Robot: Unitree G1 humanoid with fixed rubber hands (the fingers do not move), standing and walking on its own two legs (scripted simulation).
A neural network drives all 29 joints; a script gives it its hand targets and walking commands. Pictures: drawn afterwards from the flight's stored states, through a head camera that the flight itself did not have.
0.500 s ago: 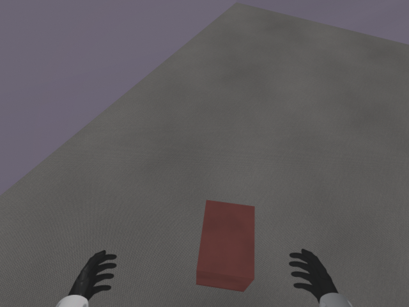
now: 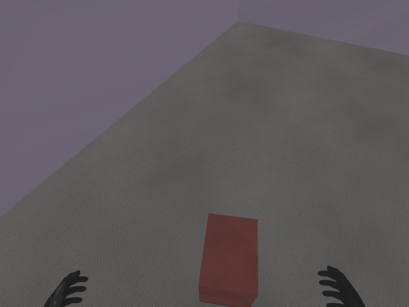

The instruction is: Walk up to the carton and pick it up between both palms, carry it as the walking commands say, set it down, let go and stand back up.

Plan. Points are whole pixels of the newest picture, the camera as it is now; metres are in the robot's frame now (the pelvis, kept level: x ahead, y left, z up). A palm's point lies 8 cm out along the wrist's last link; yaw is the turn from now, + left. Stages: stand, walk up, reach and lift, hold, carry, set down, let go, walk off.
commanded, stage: stand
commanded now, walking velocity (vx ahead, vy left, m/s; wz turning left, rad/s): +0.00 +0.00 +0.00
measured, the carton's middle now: (228, 260) +0.42 -0.10 -0.64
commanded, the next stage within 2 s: none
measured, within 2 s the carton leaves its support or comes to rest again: neither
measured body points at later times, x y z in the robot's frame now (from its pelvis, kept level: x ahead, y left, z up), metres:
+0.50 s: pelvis +0.02 -0.02 +0.01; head +0.01 -0.03 +0.46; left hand +0.13 +0.29 -0.09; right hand +0.15 -0.31 -0.10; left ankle -0.07 +0.10 -0.73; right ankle +0.02 -0.11 -0.73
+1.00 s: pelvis +0.00 -0.02 +0.01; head -0.01 -0.03 +0.46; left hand +0.09 +0.30 -0.09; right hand +0.10 -0.32 -0.10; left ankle -0.07 +0.10 -0.73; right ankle +0.02 -0.11 -0.73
